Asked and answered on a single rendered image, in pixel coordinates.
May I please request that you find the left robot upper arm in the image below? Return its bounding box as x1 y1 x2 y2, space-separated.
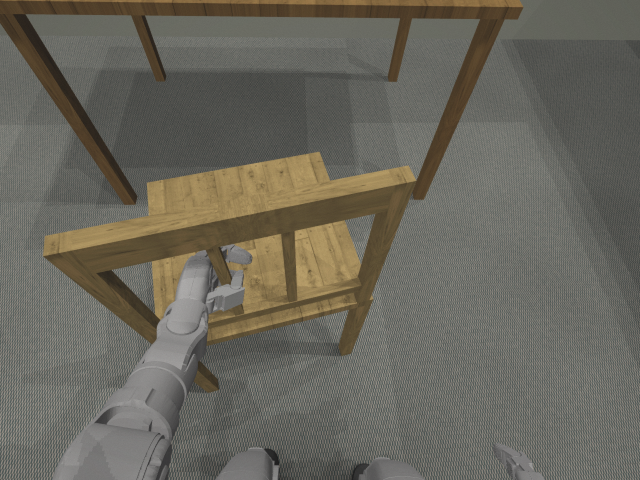
58 423 172 480

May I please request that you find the left robot foot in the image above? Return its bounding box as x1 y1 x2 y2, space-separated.
264 449 279 465

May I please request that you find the robot left hand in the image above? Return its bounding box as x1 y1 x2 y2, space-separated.
175 244 252 314

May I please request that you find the table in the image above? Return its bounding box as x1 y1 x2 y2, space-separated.
0 0 523 205

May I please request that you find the robot right hand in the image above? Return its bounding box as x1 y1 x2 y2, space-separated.
493 443 545 480

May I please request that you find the chair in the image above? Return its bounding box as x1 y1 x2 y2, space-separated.
43 152 416 393

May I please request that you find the left robot forearm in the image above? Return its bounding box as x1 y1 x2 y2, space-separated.
52 299 209 480

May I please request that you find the robot right shin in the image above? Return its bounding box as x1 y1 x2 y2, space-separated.
366 457 391 470

